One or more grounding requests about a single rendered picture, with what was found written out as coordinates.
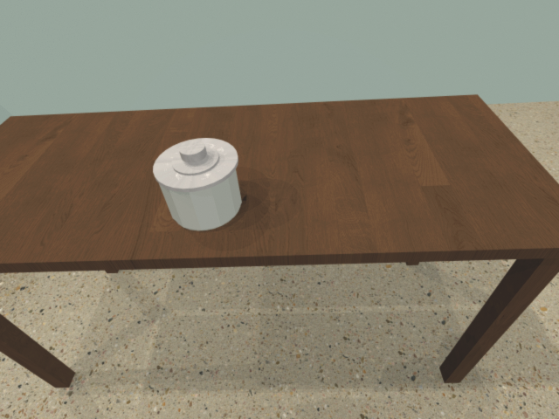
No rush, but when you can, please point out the lid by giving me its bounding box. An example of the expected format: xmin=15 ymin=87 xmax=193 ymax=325
xmin=153 ymin=138 xmax=238 ymax=192

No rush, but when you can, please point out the knob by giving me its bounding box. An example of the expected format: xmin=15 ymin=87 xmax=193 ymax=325
xmin=179 ymin=140 xmax=207 ymax=163

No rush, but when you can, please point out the table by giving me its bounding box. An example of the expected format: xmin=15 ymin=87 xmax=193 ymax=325
xmin=0 ymin=94 xmax=559 ymax=388

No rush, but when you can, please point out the pot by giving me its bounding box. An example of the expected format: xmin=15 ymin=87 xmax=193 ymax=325
xmin=159 ymin=170 xmax=242 ymax=230

